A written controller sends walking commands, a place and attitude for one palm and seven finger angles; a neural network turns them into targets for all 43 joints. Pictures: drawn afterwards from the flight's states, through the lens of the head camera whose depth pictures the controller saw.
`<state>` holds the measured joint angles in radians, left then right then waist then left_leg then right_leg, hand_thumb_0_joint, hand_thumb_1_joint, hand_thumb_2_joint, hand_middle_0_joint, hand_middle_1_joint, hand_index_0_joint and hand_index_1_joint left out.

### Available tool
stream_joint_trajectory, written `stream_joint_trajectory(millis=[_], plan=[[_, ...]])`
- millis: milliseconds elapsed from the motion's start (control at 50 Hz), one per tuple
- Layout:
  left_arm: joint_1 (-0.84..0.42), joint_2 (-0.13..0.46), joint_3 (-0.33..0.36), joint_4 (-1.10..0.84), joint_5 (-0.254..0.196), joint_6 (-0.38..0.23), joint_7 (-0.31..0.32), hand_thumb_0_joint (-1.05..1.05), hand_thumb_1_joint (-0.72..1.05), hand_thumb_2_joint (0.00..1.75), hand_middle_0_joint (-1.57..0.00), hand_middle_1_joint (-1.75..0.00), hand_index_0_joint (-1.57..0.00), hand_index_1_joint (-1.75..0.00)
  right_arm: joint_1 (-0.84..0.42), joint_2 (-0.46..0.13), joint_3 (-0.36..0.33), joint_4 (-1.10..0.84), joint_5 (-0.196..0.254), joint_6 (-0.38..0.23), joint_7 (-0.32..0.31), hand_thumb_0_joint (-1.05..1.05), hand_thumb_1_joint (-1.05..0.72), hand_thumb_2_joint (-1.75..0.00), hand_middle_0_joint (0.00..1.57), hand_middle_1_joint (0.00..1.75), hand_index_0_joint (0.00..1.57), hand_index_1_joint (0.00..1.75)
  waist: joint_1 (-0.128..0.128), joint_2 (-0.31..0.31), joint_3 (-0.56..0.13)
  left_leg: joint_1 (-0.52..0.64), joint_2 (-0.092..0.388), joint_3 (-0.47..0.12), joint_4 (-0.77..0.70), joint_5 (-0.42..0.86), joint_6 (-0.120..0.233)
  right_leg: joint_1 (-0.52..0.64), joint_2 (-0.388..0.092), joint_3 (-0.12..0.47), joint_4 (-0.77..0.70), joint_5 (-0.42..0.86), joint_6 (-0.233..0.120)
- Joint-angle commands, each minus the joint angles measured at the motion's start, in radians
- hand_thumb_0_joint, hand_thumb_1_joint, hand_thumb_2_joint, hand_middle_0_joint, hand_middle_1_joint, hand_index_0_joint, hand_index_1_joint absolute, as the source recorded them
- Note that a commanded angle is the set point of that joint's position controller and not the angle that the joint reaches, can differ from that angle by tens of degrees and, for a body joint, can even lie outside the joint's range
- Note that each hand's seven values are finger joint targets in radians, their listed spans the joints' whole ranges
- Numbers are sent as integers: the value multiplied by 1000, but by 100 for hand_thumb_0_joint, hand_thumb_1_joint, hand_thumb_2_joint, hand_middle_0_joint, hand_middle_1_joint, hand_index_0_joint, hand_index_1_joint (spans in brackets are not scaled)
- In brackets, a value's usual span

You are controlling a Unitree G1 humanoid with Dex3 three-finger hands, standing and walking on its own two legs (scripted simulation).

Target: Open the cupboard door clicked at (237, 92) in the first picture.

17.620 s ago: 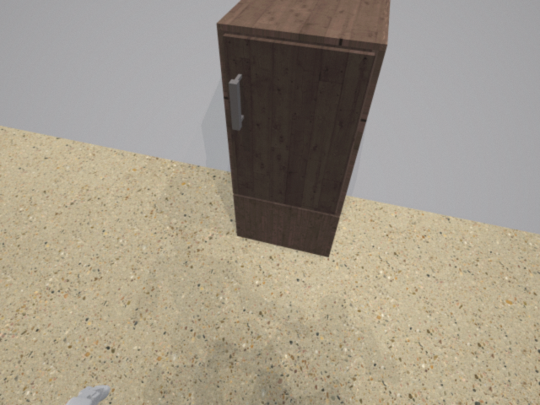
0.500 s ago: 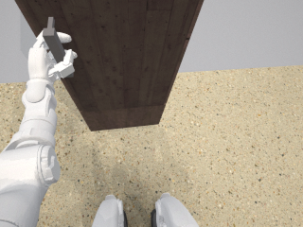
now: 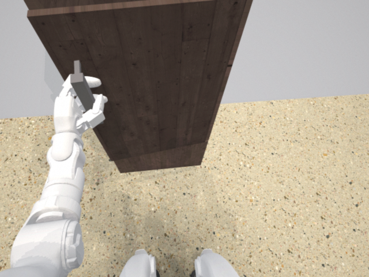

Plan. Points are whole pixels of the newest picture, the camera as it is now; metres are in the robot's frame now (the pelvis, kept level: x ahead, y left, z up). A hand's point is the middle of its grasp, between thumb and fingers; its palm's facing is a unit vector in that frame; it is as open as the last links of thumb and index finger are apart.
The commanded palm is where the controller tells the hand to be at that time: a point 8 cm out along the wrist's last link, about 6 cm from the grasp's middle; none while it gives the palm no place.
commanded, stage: pull the door open along its arc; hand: left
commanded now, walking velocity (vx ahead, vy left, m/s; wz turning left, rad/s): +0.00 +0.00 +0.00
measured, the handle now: (88, 94) +0.51 +0.19 +0.05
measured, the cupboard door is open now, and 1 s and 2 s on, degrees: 7 43 48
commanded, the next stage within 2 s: open thumb and fingers to let go in 0.70 s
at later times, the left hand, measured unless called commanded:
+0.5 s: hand (138, 163) +0.34 +0.07 +0.05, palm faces +0.44 -0.90 +0.01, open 6.0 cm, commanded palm +0.27 +0.10 +0.05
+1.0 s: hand (162, 180) +0.30 +0.03 +0.05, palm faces +0.41 -0.91 -0.04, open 6.6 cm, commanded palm +0.24 +0.06 +0.05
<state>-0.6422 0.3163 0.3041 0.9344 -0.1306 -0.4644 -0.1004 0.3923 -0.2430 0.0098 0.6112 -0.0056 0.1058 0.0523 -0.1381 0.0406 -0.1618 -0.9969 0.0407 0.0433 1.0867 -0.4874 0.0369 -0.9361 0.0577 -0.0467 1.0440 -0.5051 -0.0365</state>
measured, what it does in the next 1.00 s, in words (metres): shifts its weight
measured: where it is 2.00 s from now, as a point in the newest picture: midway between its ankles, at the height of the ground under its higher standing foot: outside the picture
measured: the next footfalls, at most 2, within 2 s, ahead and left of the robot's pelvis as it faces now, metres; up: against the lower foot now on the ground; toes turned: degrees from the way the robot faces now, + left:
none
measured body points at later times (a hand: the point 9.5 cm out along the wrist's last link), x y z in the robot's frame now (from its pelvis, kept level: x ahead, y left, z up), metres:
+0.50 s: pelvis +0.00 -0.02 +0.01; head +0.06 -0.03 +0.45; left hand +0.31 +0.12 +0.05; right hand +0.17 -0.22 -0.11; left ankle +0.01 +0.10 -0.66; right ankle -0.01 -0.10 -0.66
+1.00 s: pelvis -0.01 -0.06 +0.01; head +0.05 -0.08 +0.45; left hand +0.27 +0.08 +0.05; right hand +0.19 -0.26 -0.11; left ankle +0.01 +0.09 -0.66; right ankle -0.01 -0.10 -0.66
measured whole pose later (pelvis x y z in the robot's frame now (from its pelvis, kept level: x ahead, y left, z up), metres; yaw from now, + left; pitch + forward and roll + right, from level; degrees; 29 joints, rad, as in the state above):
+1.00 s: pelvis -0.01 -0.06 +0.01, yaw +6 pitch +15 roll +2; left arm -0.01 -0.11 -0.21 0.30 0.09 -0.32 0.59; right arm 0.17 -0.19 0.00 0.60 -0.08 -0.03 0.03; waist -0.02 0.03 -0.17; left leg -0.84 0.00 -0.03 1.02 -0.44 -0.04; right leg -0.79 0.02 -0.12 1.06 -0.54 -0.11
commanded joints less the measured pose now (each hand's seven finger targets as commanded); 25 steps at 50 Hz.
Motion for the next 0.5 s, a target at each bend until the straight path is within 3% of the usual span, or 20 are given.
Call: stream_joint_trajectory(millis=[0,40,60,80,100,160,200,240,260,280,360,480], plan=[[-87,84,-54,-356,-28,-74,-12,0,90,90,-40,-135,-40,-135,62,-156,-70,-112,10,-37,-6,0,-90,-90,20,30,20,30,58,15,-450,394,-31,-56,-109,491,-5,277,7,25,-119,553,16],[-4,51,-84,-411,-32,-69,-3,0,90,90,-40,-135,-40,-135,43,-152,-72,-124,13,-42,-5,0,-90,-90,20,30,20,30,63,-15,-400,385,-33,-51,-119,474,-3,284,5,25,-129,554,18],[2,30,73,-469,-107,-62,159,0,90,90,-40,-135,-40,-135,6,-126,-69,-131,0,-54,-9,0,-90,-90,20,30,20,30,148,14,-388,363,-34,-43,-130,491,-15,297,5,10,-128,531,14],[69,-84,-41,-457,-71,-47,238,0,90,90,-40,-135,-40,-135,-5,-114,-63,-135,-8,-65,0,0,-90,-90,20,30,20,30,110,-4,-352,360,-35,-41,-131,473,-20,270,5,2,-125,513,22],[93,-118,-61,-462,-56,-39,287,0,90,90,-40,-135,-40,-135,-10,-115,-63,-131,-10,-69,5,0,-90,-90,20,30,20,30,105,-19,-317,354,-28,-51,-131,462,-27,240,1,-8,-123,480,20],[123,-137,-82,-554,29,-46,439,0,90,90,-40,-135,-40,-135,-27,-110,-70,-131,-37,-75,15,0,-90,-90,20,30,20,30,115,-33,-355,349,-36,-49,-112,466,-25,262,-6,4,-98,498,18],[135,-220,-172,-615,117,-43,536,0,90,90,-40,-135,-40,-135,-48,-94,-72,-134,-54,-76,25,0,-90,-90,20,30,20,30,112,19,-380,380,-33,-49,-101,502,-30,239,-16,4,-79,507,15],[181,-292,-247,-628,183,-24,612,0,90,90,-40,-135,-40,-135,-68,-90,-74,-136,-63,-73,34,0,-90,-90,20,30,20,30,109,-6,-379,392,-30,-60,-100,497,-33,227,-17,-5,-77,482,11],[200,-314,-270,-628,204,-13,639,0,90,90,-40,-135,-40,-135,-74,-89,-78,-138,-68,-72,34,0,-90,-90,20,30,20,30,100,-50,-378,387,-28,-68,-98,486,-29,228,-13,-7,-81,474,11],[194,-345,-313,-655,226,-8,657,0,90,90,-40,-135,-40,-135,-88,-85,-80,-139,-69,-72,34,0,-90,-90,20,30,20,30,94,-47,-378,391,-30,-65,-102,468,-30,235,-16,-5,-86,472,11],[236,-432,-398,-715,239,25,697,0,90,90,-40,-135,-40,-135,-139,-65,-73,-157,-72,-83,14,0,-90,-90,20,30,20,30,92,-106,-364,384,-38,-61,-118,392,-23,288,-19,2,-123,451,9],[346,-510,-507,-777,254,47,691,0,90,90,-40,-135,-40,-135,-207,-37,-55,-165,-72,-112,-9,0,-90,-90,20,30,20,30,97,-98,-294,361,-47,-56,-137,294,-20,303,-43,22,-168,400,11]])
